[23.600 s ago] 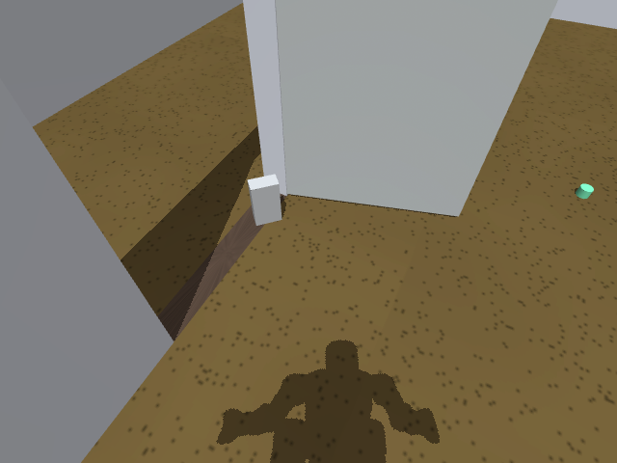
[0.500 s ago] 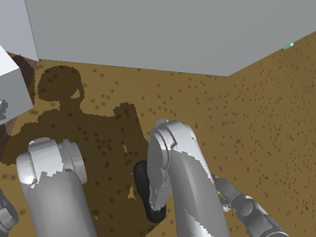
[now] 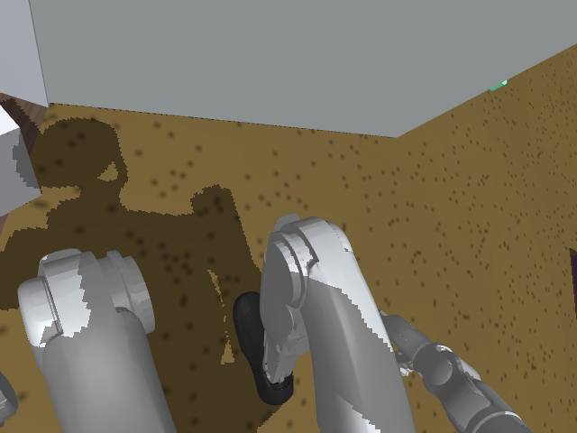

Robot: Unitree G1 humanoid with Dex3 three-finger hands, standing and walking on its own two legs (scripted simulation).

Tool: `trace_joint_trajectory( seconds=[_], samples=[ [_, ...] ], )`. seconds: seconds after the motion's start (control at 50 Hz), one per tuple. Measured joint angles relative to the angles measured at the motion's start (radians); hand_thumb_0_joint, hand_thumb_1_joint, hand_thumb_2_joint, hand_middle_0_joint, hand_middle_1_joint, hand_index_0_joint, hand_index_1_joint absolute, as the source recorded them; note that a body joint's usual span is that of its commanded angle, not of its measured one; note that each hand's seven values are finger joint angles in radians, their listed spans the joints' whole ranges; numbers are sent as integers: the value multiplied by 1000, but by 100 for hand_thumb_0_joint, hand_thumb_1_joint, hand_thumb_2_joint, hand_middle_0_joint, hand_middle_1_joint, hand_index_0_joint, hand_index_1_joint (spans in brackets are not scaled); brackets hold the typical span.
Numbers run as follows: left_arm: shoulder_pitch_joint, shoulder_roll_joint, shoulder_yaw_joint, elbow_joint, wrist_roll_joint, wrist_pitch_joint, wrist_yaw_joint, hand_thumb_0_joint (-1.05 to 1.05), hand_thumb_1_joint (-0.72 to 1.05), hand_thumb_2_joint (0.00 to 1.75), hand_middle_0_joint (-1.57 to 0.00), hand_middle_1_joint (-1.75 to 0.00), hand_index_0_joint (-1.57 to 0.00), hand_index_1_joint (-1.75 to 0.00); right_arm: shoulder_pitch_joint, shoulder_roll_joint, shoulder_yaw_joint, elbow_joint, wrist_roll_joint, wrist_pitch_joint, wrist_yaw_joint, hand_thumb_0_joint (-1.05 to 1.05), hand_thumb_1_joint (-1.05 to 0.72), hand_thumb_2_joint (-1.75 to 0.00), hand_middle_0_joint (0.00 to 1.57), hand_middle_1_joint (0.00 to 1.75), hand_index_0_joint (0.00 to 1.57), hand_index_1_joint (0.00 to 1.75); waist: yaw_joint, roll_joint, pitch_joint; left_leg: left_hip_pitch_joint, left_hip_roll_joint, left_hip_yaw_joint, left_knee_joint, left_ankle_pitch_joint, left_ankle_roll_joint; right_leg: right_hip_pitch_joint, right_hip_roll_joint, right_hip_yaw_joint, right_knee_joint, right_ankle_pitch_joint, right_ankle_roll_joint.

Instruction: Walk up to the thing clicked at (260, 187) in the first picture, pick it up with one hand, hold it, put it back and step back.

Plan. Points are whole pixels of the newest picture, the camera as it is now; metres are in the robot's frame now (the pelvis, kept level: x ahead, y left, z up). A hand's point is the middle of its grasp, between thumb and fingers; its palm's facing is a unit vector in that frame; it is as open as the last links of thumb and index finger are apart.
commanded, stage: loosen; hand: left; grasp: from the side
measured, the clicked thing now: out of the picture +0.44 +0.30 -0.17
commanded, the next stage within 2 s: open in 0.16 s
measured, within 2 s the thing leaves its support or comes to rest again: neither
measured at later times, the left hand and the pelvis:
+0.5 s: hand out of the picture +0.41 +0.32 -0.15, palm faces +0.48 -0.88 +0.01, open 14.4 cm; pelvis +0.00 +0.01 +0.00, yaw -1 degrees
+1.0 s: hand out of the picture +0.41 +0.37 -0.07, palm faces +0.51 -0.86 +0.00, open 17.6 cm; pelvis +0.00 +0.00 +0.02, yaw +0 degrees
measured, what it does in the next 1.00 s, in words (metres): stands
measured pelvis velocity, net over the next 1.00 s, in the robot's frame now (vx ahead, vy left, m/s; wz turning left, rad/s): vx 0.00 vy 0.00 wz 0.01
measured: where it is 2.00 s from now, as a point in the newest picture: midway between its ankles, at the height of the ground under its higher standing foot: (198, 399)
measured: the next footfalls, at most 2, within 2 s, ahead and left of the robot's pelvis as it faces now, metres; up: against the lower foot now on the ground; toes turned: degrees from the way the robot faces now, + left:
none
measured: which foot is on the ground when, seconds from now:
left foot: down 0.00-1.00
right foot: down 0.00-1.00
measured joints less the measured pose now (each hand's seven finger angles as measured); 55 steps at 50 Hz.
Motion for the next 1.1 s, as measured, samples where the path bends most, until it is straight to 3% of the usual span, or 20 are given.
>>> trace_joint_trajectory(
  seconds=[0.2, 0.36, 0.56, 0.76, 0.88, 0.98, 1.1],
  samples=[
    [-8, 13, -22, 19, -7, -27, -3, 0, -44, 105, -72, -101, -74, -98, -13, 0, 15, -7, -6, -2, 1, 0, -91, -89, 20, 30, 21, 30, 10, -12, 5, 2, 1, -6, 7, 2, 4, 5, 4, -4, -1, 5, 1],
    [-10, 11, -43, 16, -12, -31, -3, -1, -39, 70, -69, -82, -72, -78, -16, 7, 19, -5, -9, -1, 2, 0, -91, -89, 20, 30, 21, 30, 17, -14, 0, 2, 0, -8, 11, -2, 11, 14, 5, -6, -4, -1, 4],
    [-13, 8, -59, 23, 1, -33, 15, -1, -54, 19, -40, -31, -41, -29, -18, 15, 27, -10, -11, 10, 7, 0, -92, -89, 20, 30, 21, 30, 21, -15, -1, 8, 0, -12, 5, 0, 15, 26, 5, -12, -16, 2, 0],
    [-21, 21, -59, 31, 1, -47, 15, -1, -60, 4, -16, -6, -16, -6, -16, 17, 32, -1, -13, 13, 6, 0, -91, -90, 20, 30, 21, 30, 19, -17, 1, 5, 4, -11, 6, 2, 21, 25, 8, -11, -17, 5, 5],
    [11, 14, -33, -113, 20, 17, -25, -1, -59, 3, -10, -3, -10, -3, 11, 28, 8, -8, 2, 30, -6, 0, -90, -89, 20, 30, 21, 30, 30, -17, -6, 13, 7, -5, -7, -5, 18, 29, 5, -9, -26, 0, -3],
    [13, -11, -12, -254, -1, 107, -52, -1, -59, 3, -8, -3, -8, -2, 65, 39, -35, -1, 43, 49, -19, 0, -91, -89, 20, 30, 21, 30, 51, 14, -76, 13, 4, 10, -44, -9, 9, 28, -11, -3, -47, -15, -17],
    [-9, 52, -35, -191, -30, 224, -125, -1, -60, 2, -7, -3, -7, -2, 92, 31, -82, -5, 98, 65, -43, 0, -91, -89, 20, 30, 21, 30, 54, 90, -153, -4, 8, 53, -94, 4, 26, 11, -23, 24, -76, -19, -7]
  ],
)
